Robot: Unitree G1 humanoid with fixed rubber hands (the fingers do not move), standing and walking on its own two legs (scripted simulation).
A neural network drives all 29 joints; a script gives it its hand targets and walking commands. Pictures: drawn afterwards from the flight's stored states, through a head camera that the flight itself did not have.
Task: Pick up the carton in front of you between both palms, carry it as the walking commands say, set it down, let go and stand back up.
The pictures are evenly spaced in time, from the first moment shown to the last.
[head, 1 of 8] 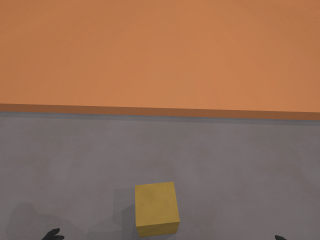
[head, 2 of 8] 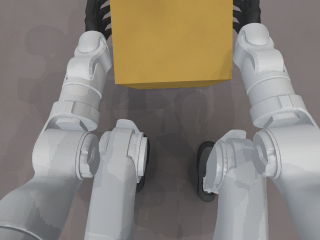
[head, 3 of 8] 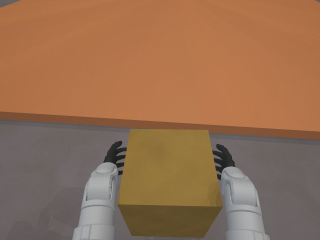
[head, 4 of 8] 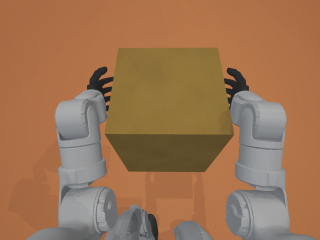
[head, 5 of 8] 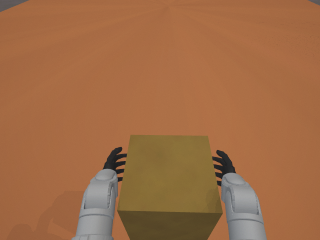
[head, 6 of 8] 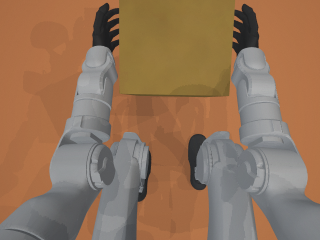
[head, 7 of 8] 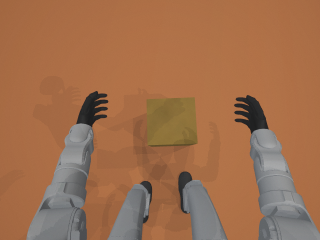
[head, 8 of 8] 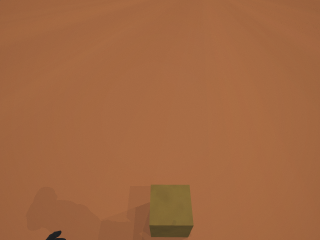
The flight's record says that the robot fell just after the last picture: no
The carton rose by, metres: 0.87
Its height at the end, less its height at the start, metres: +0.10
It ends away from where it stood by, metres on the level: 2.19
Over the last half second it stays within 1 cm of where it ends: yes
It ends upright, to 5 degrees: yes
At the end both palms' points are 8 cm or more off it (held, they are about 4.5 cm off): yes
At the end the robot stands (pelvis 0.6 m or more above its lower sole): yes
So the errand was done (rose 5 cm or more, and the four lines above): yes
